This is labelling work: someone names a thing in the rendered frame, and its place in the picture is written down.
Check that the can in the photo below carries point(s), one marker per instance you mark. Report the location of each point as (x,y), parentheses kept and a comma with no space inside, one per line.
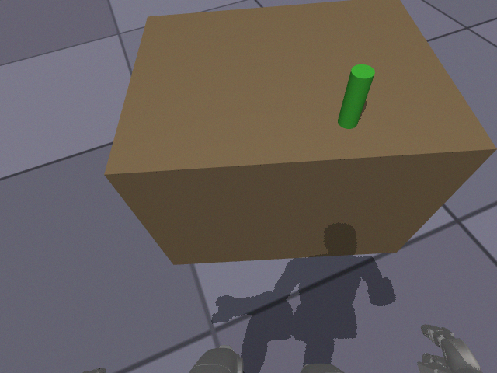
(360,79)

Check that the right robot hand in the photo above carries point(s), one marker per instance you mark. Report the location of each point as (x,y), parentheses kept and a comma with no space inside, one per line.
(456,353)

